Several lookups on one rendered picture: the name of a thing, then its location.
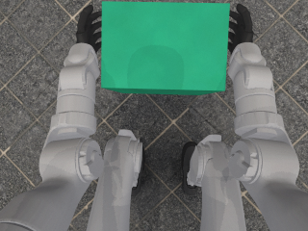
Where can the right robot upper arm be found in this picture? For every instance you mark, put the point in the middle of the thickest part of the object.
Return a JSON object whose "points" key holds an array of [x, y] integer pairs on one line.
{"points": [[268, 170]]}

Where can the carton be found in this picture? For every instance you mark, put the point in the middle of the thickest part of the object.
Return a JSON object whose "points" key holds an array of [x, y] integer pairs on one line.
{"points": [[176, 48]]}

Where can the right robot hand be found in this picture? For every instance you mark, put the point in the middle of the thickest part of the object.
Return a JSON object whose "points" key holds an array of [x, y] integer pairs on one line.
{"points": [[242, 29]]}

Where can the left robot hand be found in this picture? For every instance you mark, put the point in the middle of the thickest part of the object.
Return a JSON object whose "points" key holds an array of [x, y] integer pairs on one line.
{"points": [[85, 28]]}

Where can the left robot shin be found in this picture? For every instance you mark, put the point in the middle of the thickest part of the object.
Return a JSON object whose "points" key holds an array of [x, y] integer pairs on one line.
{"points": [[110, 143]]}

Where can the right robot shin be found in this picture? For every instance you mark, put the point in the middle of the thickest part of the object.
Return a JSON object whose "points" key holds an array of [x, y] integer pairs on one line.
{"points": [[190, 177]]}

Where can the left robot upper arm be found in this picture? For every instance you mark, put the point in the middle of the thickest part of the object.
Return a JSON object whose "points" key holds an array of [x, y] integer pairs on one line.
{"points": [[67, 168]]}

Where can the robot left forearm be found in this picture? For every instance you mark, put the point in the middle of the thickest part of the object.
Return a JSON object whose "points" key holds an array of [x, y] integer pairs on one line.
{"points": [[74, 116]]}

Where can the robot right forearm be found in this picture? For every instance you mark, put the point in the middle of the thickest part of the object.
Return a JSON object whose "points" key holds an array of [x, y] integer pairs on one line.
{"points": [[254, 96]]}

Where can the robot shin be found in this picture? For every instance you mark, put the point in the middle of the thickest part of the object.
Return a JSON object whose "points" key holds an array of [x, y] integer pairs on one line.
{"points": [[110, 143], [190, 177]]}

